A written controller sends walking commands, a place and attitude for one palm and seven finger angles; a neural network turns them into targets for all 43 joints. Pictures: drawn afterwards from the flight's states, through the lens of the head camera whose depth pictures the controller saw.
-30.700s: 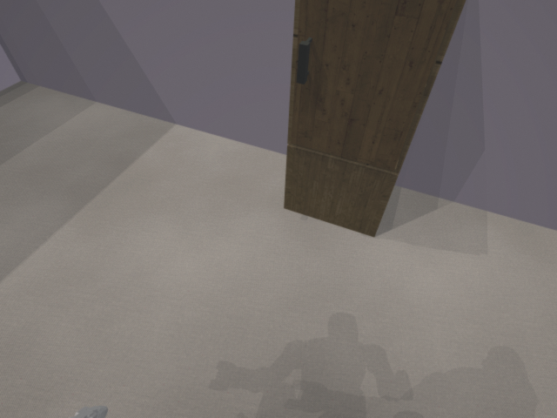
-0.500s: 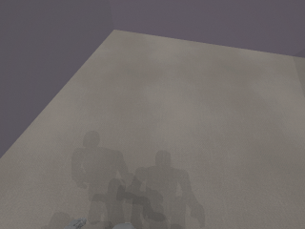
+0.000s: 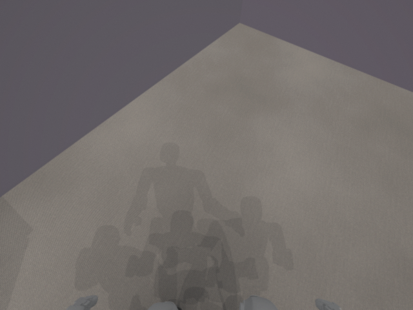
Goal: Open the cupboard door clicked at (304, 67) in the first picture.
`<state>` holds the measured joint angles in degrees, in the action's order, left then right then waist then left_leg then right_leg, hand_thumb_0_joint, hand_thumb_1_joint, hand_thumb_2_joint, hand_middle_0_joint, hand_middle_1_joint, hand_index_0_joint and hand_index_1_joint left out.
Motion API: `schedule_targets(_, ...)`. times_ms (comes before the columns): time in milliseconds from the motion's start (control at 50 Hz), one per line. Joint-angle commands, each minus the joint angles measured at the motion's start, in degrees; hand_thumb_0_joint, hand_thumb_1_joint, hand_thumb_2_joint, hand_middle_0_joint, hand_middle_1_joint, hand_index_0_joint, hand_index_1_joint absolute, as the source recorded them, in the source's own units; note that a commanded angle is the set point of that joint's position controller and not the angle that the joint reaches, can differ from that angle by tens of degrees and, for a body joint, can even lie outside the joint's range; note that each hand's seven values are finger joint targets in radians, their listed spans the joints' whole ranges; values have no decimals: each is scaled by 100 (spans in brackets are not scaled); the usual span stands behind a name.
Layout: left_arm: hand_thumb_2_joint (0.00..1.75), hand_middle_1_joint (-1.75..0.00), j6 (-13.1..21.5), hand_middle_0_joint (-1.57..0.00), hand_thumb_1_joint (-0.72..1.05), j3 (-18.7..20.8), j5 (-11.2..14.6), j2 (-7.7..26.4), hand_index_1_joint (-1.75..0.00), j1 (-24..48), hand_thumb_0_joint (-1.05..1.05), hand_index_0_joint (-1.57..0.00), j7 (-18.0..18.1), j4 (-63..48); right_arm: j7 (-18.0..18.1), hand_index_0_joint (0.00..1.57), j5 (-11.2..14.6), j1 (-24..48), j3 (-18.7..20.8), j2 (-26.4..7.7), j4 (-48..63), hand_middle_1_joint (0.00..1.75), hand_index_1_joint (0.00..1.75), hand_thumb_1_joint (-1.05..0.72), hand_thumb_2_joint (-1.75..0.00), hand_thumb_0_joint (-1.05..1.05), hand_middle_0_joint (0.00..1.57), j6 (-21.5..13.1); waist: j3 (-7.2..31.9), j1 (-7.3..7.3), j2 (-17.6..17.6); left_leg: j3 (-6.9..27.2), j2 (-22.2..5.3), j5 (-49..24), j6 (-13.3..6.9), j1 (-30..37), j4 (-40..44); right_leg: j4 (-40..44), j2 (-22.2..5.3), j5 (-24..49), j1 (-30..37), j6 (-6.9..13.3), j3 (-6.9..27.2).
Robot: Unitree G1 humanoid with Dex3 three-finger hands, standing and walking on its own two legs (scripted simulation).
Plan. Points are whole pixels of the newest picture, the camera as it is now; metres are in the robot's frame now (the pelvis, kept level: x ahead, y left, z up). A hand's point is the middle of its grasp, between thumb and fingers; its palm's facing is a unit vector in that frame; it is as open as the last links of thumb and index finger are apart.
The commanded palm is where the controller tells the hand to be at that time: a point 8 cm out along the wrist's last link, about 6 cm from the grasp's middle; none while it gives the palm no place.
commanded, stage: turn to face it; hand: left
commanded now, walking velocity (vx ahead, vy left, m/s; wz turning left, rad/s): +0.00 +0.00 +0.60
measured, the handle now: out of the picture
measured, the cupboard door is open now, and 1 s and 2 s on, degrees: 42 42 42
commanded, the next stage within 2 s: none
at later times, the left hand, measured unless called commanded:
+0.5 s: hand out of the picture +0.01 +0.17 -0.19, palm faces +0.36 -0.91 -0.22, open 7.4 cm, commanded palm none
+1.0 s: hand out of the picture +0.04 +0.12 -0.15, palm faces +0.57 -0.77 -0.27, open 7.4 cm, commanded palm none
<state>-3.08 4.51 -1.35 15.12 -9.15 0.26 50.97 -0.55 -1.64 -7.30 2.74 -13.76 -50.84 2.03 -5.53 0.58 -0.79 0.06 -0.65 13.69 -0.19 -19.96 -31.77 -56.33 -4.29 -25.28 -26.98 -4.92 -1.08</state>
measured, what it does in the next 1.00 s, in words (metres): walks ahead, turning left: right foot, then left foot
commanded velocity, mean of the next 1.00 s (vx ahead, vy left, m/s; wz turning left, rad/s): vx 0.00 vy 0.00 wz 0.60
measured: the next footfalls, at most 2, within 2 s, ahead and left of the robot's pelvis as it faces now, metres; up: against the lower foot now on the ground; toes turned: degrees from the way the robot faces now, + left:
right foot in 0.10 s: +0.06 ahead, -0.15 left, +0.00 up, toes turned +2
left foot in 0.46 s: +0.04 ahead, +0.08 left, +0.00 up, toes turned +24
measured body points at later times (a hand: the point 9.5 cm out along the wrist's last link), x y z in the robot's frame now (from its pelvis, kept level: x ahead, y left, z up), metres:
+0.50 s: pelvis +0.04 -0.04 -0.01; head +0.09 +0.00 +0.43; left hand -0.01 +0.22 -0.17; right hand +0.24 -0.24 -0.14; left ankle +0.01 +0.07 -0.73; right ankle +0.02 -0.16 -0.71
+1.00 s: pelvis +0.08 -0.08 +0.01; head +0.14 -0.06 +0.45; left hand +0.01 +0.16 -0.13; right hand +0.30 -0.25 -0.15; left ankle -0.02 +0.02 -0.65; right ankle +0.12 -0.18 -0.73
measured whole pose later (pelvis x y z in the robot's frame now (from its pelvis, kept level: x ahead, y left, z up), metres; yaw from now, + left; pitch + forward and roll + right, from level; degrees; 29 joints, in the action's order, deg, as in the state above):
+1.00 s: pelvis +0.08 -0.08 +0.01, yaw +37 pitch +1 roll +3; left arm -0.5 2.1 -1.5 10.6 -11.3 1.3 49.8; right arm -1.5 -0.9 -8.0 4.5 -14.5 -53.5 4.8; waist -6.3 -1.4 0.0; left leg -1.2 -0.3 26.1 3.7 -28.0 -61.8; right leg -30.0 -5.7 -18.5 -12.3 0.5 -8.0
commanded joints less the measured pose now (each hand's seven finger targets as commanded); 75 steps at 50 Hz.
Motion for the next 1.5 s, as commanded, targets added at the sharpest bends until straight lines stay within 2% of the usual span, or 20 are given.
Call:
schedule_targets(0, 90, -30, 192, -20, 90, 30, 37, 297, -30, -304, 0, -20, 16, -433, 60, 20, -8, 59, 417, -1248, 410, 30, 30, -90, -90, 0, 20, -41, 870, -73, 1071, 1430, -1129, -934, -803, 253, 946, 1344, 314, 157, 820, 73, -227)
schedule_targets(40, 90, -30, 268, -20, 90, 83, 40, 436, -30, -789, 0, -20, 43, -346, 51, 20, 48, 277, 421, -1129, 502, 30, 30, -90, -90, 0, 20, -7, 897, 205, 729, 1369, -800, -582, -531, -420, 386, 2703, 319, 995, 1904, 115, -261)
schedule_targets(80, 90, -30, 365, -20, 90, 240, -92, 1356, -30, -960, 0, -20, 133, -440, -22, 20, 118, 328, 338, -462, 722, 30, 30, -90, -90, 0, 20, -15, 772, 378, -1875, 15, 561, 2101, 265, -1742, -2240, 4319, -2243, 1330, 2331, 1071, 2450)
schedule_targets(100, 90, -30, 367, -20, 90, 183, -33, 1214, -30, -790, 0, -20, 160, -481, -30, 20, 59, 304, 375, -663, 668, 30, 30, -90, -90, 0, 20, 22, 743, 268, -1471, 411, 205, 2127, 164, -1572, -3421, 4189, -2437, 1567, 1750, 1413, 2238)
schedule_targets(180, 90, -30, 397, -20, 90, 26, -14, 538, -30, -165, 0, -20, 198, -579, -110, 20, 84, 87, 291, -377, 321, 30, 30, -90, -90, 0, 20, 108, 713, -151, -1223, 83, -93, 1168, 369, -1414, -3742, 3460, -1369, 3771, 1972, 1094, 304)
schedule_targets(320, 90, -30, 408, -20, 90, 174, -31, 897, -30, -825, 0, -20, 186, -242, -131, 20, 125, 560, 135, -185, 359, 30, 30, -90, -90, 0, 20, 26, 823, 232, -1028, -618, 28, 1264, 301, -671, -1116, 2904, -1638, 5252, 2875, 1107, -252)
schedule_targets(400, 90, -30, 378, -20, 90, 205, 48, 893, -30, -572, 0, -20, 124, -251, -99, 20, 75, -232, 231, -507, 188, 30, 30, -90, -90, 0, 20, -35, 1113, -266, -587, -671, 30, -344, 68, 1072, 591, 1673, -1490, 4480, 1932, 604, -809)
schedule_targets(440, 90, -30, 313, -20, 90, 20, 92, 281, -30, -193, 0, -20, 76, -696, -24, 20, 27, -1046, 501, -1598, 68, 30, 30, -90, -90, 0, 20, -56, 1433, -697, 2057, 2458, -2496, -4532, -1437, 2547, 898, -731, -274, -1424, -704, -35, -765)
schedule_targets(580, 90, -30, 125, -20, 90, 81, 30, 335, -30, -57, 0, -20, 11, -398, 122, 20, 20, -125, 336, -1085, 267, 30, 30, -90, -90, 0, 20, -113, 711, -110, 991, 1179, -1203, -1780, -854, 871, 1176, -498, -101, 123, -248, -7, 26)
schedule_targets(740, 90, -30, 248, -20, 90, 61, 74, 369, -30, -498, 0, -20, 47, -418, 79, 20, 36, 130, 431, -1123, 379, 30, 30, -90, -90, 0, 20, -14, 876, 129, 966, 1554, -857, -1377, -625, 47, 497, 2499, 395, 874, 1678, 96, -262)
schedule_targets(760, 90, -30, 319, -20, 90, 128, 40, 632, -30, -787, 0, -20, 88, -375, 61, 20, 89, 144, 411, -906, 443, 30, 30, -90, -90, 0, 20, -13, 956, 274, 290, 1314, -466, -577, -319, -559, -122, 3435, -84, 1199, 2462, 203, 189)
schedule_targets(780, 90, -30, 386, -20, 90, 239, -63, 1242, -30, -935, 0, -20, 151, -383, 16, 20, 137, 46, 355, -467, 556, 30, 30, -90, -90, 0, 20, -18, 1005, 326, -1577, 289, 468, 1459, 204, -1575, -1568, 4105, -1778, 1615, 2983, 788, 2020)
schedule_targets(800, 90, -30, 354, -20, 90, 188, -26, 1351, -30, -824, 0, -20, 155, -435, -5, 20, 80, 100, 363, -597, 611, 30, 30, -90, -90, 0, 20, -7, 846, 314, -1615, 315, 350, 2342, 198, -1503, -3010, 4109, -2527, 2091, 2198, 1340, 2212)
schedule_targets(900, 90, -30, 405, -20, 90, 10, 7, 551, -30, -193, 0, -20, 196, -547, -103, 20, 81, 88, 270, -383, 250, 30, 30, -90, -90, 0, 20, 113, 625, -108, -1111, 52, -78, 1168, 408, -1370, -3573, 3452, -1342, 4164, 2154, 1055, 184)
schedule_targets(1100, 90, -30, 374, -20, 90, 209, 18, 947, -30, -619, 0, -20, 141, -250, -107, 20, 96, 31, 186, -404, 249, 30, 30, -90, -90, 0, 20, -14, 952, -105, -886, -729, 151, 289, 162, 459, 142, 2234, -1559, 4675, 2314, 779, -666)
schedule_targets(1120, 90, -30, 353, -20, 90, 206, 64, 872, -30, -523, 0, -20, 120, -299, -99, 20, 60, -412, 268, -659, 142, 30, 30, -90, -90, 0, 20, -54, 1200, -378, -337, -436, -136, -770, 7, 1483, 694, 1377, -1443, 3911, 1600, 527, -885)
schedule_targets(1140, 90, -30, 308, -20, 90, 129, 111, 465, -30, -491, 0, -20, 62, -512, -63, 20, 0, -785, 445, -1358, 112, 30, 30, -90, -90, 0, 20, -93, 1413, -564, 1531, 1785, -1763, -2872, -825, 2556, 817, -10, -565, 280, -183, 53, -1082)
schedule_targets(1160, 90, -30, 244, -20, 90, 27, 56, 355, -30, -104, 0, -20, 90, -745, -18, 20, 34, -1155, 503, -1664, 26, 30, 30, -90, -90, 0, 20, -28, 1390, -713, 1708, 2425, -2499, -3735, -1473, 2320, 940, -813, -280, -1504, -669, 50, -469)
schedule_targets(1280, 90, -30, 114, -20, 90, 91, 25, 373, -30, -116, 0, -20, 14, -377, 123, 20, 19, -64, 329, -1096, 328, 30, 30, -90, -90, 0, 20, -100, 709, -122, 952, 1272, -1250, -1277, -870, 720, 1261, -739, -178, 81, -269, 18, 64)
schedule_targets(1480, 90, -30, 314, -20, 90, 153, 21, 694, -30, -864, 0, -20, 91, -398, 39, 20, 95, 203, 404, -866, 488, 30, 30, -90, -90, 0, 20, 1, 947, 277, 319, 1354, -386, -316, -304, -723, -108, 3516, -186, 950, 2510, 252, 330)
